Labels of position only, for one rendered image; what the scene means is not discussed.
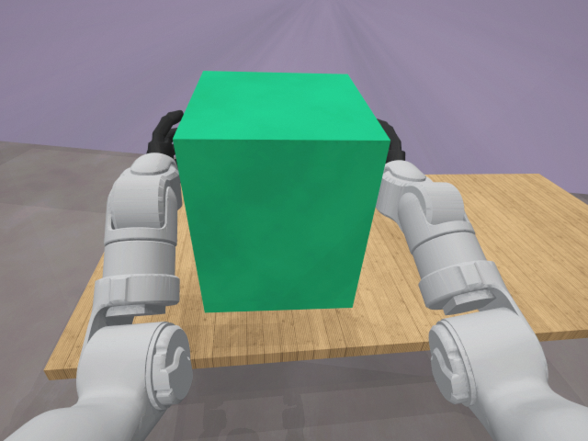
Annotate robot right upper arm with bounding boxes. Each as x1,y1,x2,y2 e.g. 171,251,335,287
428,307,588,441

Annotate table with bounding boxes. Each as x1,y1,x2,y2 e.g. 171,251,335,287
43,174,588,380

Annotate carton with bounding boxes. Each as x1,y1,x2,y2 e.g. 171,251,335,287
173,71,390,312

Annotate robot left forearm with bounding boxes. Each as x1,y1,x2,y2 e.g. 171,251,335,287
76,153,183,397

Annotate robot right hand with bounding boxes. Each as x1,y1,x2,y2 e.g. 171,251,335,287
377,119,405,163

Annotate robot left upper arm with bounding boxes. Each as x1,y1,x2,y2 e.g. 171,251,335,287
4,322,193,441

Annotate robot right forearm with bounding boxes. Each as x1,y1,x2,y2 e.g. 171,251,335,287
376,160,548,380

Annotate robot left hand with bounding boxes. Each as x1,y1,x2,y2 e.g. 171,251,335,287
146,110,184,183

